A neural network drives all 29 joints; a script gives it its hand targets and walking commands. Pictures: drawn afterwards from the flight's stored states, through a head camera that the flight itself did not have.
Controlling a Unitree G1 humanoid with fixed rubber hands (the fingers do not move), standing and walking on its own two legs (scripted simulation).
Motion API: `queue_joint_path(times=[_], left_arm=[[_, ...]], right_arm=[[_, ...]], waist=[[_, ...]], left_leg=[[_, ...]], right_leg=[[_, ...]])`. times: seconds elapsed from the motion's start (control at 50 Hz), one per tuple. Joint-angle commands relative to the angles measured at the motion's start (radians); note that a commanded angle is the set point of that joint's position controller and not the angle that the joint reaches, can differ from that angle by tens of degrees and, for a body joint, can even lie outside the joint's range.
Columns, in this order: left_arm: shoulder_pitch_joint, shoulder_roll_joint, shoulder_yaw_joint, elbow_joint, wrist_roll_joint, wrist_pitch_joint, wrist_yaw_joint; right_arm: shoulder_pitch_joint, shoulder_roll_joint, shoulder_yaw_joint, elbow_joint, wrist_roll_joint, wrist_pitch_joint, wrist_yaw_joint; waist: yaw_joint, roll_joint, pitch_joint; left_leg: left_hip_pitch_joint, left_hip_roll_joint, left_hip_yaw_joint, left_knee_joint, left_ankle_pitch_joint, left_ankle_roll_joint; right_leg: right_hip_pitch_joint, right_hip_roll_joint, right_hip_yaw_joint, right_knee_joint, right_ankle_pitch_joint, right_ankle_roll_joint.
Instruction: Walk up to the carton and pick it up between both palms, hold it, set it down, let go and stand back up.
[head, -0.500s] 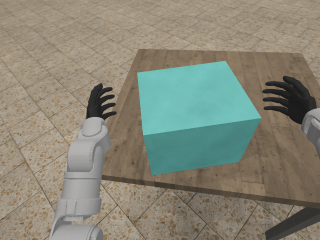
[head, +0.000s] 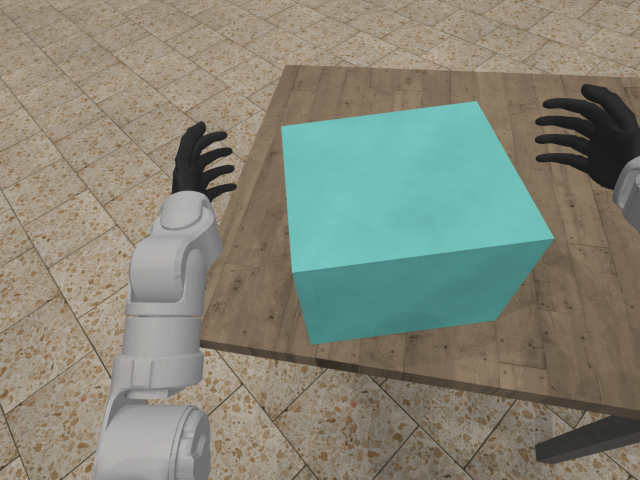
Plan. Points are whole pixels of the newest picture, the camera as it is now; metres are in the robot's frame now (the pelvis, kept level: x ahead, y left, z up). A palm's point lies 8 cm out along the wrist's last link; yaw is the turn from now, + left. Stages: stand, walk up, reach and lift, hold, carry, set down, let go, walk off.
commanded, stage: reach and lift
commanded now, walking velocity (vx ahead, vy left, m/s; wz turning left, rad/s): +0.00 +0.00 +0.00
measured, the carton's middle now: (391, 226) +0.45 -0.01 +0.01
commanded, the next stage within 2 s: none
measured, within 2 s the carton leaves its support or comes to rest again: neither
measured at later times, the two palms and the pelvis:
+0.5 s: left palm (208, 250) +0.35 +0.22 +0.06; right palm (554, 214) +0.45 -0.21 +0.07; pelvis -0.01 -0.01 +0.00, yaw +0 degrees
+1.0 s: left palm (224, 246) +0.37 +0.21 +0.04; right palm (540, 212) +0.46 -0.20 +0.05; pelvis +0.01 -0.01 -0.01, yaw +0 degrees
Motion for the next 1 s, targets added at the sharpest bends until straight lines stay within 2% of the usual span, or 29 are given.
queue_joint_path(times=[0.0,0.06,0.18,0.24,0.3,0.4,0.5,0.56,0.64,0.74,0.84,0.9,0.98], left_arm=[[-0.371,0.167,0.066,0.024,-0.015,-0.079,-0.016],[-0.321,0.139,0.064,0.081,0.01,-0.109,-0.025],[-0.268,0.082,0.044,0.111,0.036,-0.21,-0.04],[-0.26,0.049,0.021,0.147,0.034,-0.279,-0.044],[-0.271,0.027,-0.001,0.21,0.029,-0.363,-0.047],[-0.31,0.03,-0.032,0.315,0.003,-0.534,-0.043],[-0.321,0.064,-0.036,0.476,-0.01,-0.674,-0.046],[-0.312,0.079,-0.04,0.525,-0.02,-0.724,-0.05],[-0.291,0.081,-0.048,0.498,-0.031,-0.753,-0.053],[-0.247,0.056,-0.054,0.434,-0.027,-0.742,-0.058],[-0.218,0.01,-0.055,0.365,-0.005,-0.727,-0.069],[-0.218,-0.016,-0.05,0.347,0.014,-0.721,-0.074],[-0.24,-0.034,-0.036,0.363,0.034,-0.724,-0.076]], right_arm=[[-0.503,-0.168,-0.025,0.058,0.032,-0.057,-0.007],[-0.466,-0.137,-0.017,0.087,0.005,-0.084,0.0],[-0.394,-0.094,-0.065,0.087,-0.078,-0.171,-0.008],[-0.367,-0.067,-0.095,0.13,-0.126,-0.218,-0.015],[-0.367,-0.01,-0.081,0.192,-0.156,-0.26,-0.014],[-0.41,0.058,-0.063,0.231,-0.173,-0.35,-0.022],[-0.44,0.07,-0.026,0.263,-0.163,-0.436,-0.046],[-0.439,0.065,-0.003,0.285,-0.143,-0.468,-0.058],[-0.438,0.043,0.015,0.283,-0.105,-0.501,-0.068],[-0.421,0.04,0.036,0.27,-0.063,-0.523,-0.071],[-0.404,0.076,0.055,0.256,-0.053,-0.533,-0.074],[-0.407,0.108,0.065,0.257,-0.056,-0.53,-0.075],[-0.432,0.153,0.067,0.263,-0.076,-0.521,-0.078]], waist=[[0.07,-0.14,-0.601],[0.076,-0.143,-0.593],[0.061,-0.116,-0.624],[0.047,-0.1,-0.633],[0.05,-0.105,-0.619],[0.06,-0.123,-0.68],[0.07,-0.16,-0.75],[0.072,-0.17,-0.79],[0.071,-0.157,-0.862],[0.075,-0.139,-0.902],[0.077,-0.133,-0.885],[0.081,-0.129,-0.855],[0.088,-0.14,-0.819]], left_leg=[[-0.039,-0.04,0.025,-0.104,0.385,-0.045],[-0.044,-0.038,0.028,-0.11,0.382,-0.044],[-0.032,-0.032,0.028,-0.097,0.435,-0.057],[-0.034,-0.027,0.024,-0.09,0.419,-0.059],[-0.055,-0.027,0.027,-0.096,0.34,-0.05],[-0.132,-0.037,0.036,-0.098,0.232,-0.03],[-0.2,-0.044,0.044,-0.077,0.212,-0.021],[-0.207,-0.042,0.046,-0.062,0.246,-0.023],[-0.157,-0.037,0.045,-0.026,0.375,-0.041],[-0.083,-0.031,0.041,0.007,0.528,-0.061],[-0.036,-0.028,0.04,0.019,0.64,-0.07],[-0.027,-0.029,0.041,0.01,0.647,-0.069],[-0.052,-0.033,0.046,-0.012,0.583,-0.058]], right_leg=[[0.436,0.089,-0.013,-0.022,0.32,-0.071],[0.439,0.09,-0.017,-0.025,0.316,-0.069],[0.407,0.097,-0.035,-0.025,0.328,-0.069],[0.35,0.092,-0.042,-0.033,0.272,-0.073],[0.29,0.078,-0.045,-0.046,0.179,-0.078],[0.256,0.059,-0.05,-0.028,0.102,-0.07],[0.26,0.057,-0.05,0.006,0.111,-0.055],[0.272,0.063,-0.052,0.026,0.145,-0.049],[0.283,0.081,-0.065,0.041,0.249,-0.049],[0.276,0.103,-0.079,0.038,0.353,-0.051],[0.287,0.112,-0.079,0.026,0.423,-0.05],[0.286,0.112,-0.077,0.014,0.42,-0.049],[0.285,0.107,-0.071,0.005,0.373,-0.048]])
